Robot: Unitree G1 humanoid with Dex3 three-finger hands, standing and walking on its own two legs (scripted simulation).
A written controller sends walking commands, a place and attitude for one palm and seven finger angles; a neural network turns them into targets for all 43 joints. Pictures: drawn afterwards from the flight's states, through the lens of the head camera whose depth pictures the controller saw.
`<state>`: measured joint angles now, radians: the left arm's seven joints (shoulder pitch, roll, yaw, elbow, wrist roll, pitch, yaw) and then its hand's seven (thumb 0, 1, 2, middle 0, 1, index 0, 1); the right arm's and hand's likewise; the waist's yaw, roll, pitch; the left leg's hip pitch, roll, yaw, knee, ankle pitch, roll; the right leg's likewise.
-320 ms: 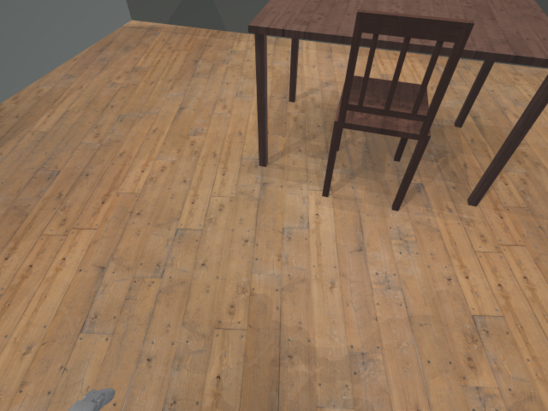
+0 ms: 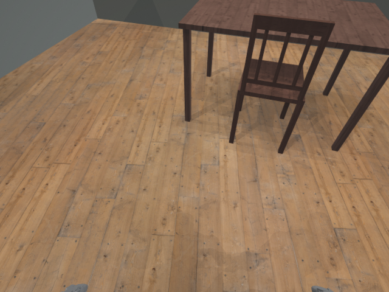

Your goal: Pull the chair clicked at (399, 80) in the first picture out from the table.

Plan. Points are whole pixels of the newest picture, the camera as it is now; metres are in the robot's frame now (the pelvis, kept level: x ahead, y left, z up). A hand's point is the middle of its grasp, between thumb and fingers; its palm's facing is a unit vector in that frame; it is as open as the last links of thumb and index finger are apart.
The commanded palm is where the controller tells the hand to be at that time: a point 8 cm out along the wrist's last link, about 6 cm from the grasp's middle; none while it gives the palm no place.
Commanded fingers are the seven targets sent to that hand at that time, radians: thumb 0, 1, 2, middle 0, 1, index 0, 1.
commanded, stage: stand and wait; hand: left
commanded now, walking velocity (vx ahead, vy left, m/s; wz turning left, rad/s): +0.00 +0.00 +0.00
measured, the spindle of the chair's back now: (281, 58) +1.23 -0.38 -0.10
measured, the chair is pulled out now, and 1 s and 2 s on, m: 0.00 0.00 0.00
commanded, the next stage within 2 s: look at it before walking up in 0.60 s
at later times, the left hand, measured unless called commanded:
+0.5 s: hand out of the picture +0.06 +0.24 -0.15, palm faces -0.03 -0.94 -0.34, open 7.4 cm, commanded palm none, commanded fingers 0.00 0.90 0.90 -0.20 -0.30 -0.20 -0.30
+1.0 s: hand out of the picture +0.06 +0.24 -0.15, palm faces -0.03 -0.94 -0.34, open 7.4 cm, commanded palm none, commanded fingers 0.00 0.90 0.90 -0.20 -0.30 -0.20 -0.30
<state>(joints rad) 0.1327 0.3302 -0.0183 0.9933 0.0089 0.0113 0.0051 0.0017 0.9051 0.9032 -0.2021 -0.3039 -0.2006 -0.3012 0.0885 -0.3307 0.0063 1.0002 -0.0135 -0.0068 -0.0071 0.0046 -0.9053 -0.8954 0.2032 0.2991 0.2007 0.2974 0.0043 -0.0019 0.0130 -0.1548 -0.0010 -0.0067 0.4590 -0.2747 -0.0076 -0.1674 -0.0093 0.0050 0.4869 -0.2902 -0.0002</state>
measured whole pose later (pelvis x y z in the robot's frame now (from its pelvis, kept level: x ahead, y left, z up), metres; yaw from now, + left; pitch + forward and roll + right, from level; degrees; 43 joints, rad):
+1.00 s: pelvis -0.02 +0.00 +0.01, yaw +0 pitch -2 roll +0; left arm 0.14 0.34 -0.01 1.09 0.01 0.00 0.00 0.00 0.91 0.90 -0.20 -0.30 -0.20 -0.30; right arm 0.13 -0.33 0.01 1.11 -0.01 -0.01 0.00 0.00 -0.91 -0.90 0.20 0.30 0.20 0.30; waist 0.00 0.00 0.03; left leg -0.14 0.01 -0.01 0.38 -0.21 -0.02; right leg -0.15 0.00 0.01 0.40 -0.22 -0.01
